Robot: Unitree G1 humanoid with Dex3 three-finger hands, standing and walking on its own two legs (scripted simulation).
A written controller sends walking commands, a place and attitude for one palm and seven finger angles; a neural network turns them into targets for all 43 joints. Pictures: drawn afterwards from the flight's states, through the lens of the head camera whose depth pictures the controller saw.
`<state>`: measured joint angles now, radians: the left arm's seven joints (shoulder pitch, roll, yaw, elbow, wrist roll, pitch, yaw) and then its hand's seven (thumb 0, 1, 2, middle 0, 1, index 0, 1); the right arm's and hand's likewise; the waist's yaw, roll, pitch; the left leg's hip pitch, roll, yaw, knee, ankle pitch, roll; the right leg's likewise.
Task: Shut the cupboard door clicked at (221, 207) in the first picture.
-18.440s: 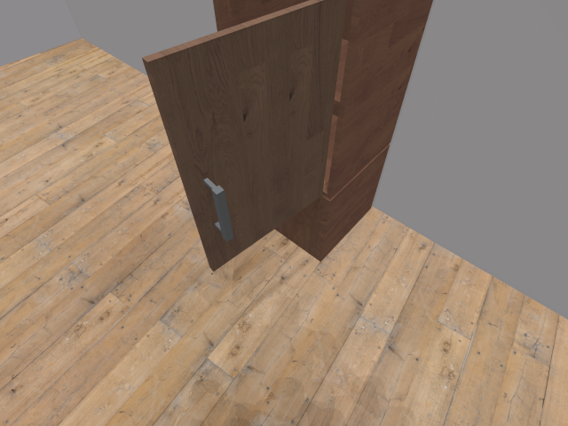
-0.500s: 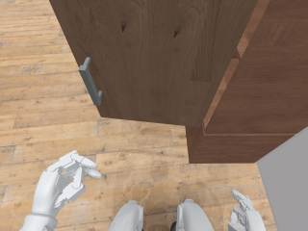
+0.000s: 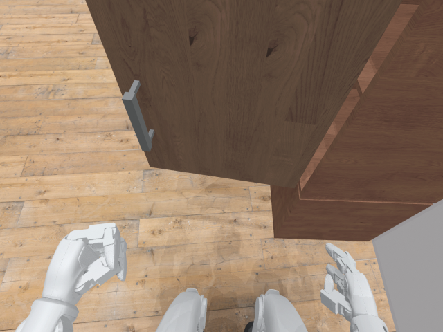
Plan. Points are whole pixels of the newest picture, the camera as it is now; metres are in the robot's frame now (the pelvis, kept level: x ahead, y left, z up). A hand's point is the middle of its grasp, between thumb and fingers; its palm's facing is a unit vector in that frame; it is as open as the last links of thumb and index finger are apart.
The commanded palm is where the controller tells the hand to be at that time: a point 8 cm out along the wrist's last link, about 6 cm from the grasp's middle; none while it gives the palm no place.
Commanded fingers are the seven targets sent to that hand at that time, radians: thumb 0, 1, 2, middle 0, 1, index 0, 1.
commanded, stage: raise the hand and make a fist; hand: left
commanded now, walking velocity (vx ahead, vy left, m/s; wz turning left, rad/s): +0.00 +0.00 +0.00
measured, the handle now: (141, 118) +0.51 +0.22 +0.02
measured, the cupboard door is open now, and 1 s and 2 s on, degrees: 83 83 83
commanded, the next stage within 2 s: bring the fist close to the handle in 0.52 s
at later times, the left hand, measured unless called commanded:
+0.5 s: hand (118, 262) +0.22 +0.18 +0.04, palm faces -0.09 -1.00 -0.03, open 3.1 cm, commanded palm +0.20 +0.23 +0.05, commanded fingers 0.00 0.90 0.90 -1.30 -1.50 -1.30 -1.50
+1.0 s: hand (132, 221) +0.29 +0.18 +0.03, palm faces -0.12 -0.99 -0.03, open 3.1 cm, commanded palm +0.28 +0.23 +0.04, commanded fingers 0.00 0.90 0.90 -1.30 -1.50 -1.30 -1.50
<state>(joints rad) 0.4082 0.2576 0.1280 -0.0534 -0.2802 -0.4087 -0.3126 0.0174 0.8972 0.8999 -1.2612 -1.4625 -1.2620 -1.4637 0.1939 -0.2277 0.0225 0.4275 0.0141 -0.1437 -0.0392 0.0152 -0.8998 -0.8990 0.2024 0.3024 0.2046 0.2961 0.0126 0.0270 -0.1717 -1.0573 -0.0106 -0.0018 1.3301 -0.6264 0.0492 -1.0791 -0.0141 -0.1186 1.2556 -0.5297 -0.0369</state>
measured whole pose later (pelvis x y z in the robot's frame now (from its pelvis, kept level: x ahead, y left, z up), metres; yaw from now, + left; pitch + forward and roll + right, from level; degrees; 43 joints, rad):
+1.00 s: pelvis -0.01 +0.00 -0.01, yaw +0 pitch +22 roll -3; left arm 0.06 0.28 0.16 0.19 -0.28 -0.37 -0.33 0.02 0.90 0.90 -1.30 -1.50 -1.30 -1.50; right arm 0.22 -0.26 0.02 0.50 0.02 -0.14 -0.05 0.02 -0.90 -0.90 0.20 0.30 0.20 0.30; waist -0.02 0.03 -0.17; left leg -1.11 -0.01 0.00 1.34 -0.61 0.05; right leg -1.13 -0.01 -0.11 1.27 -0.52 -0.04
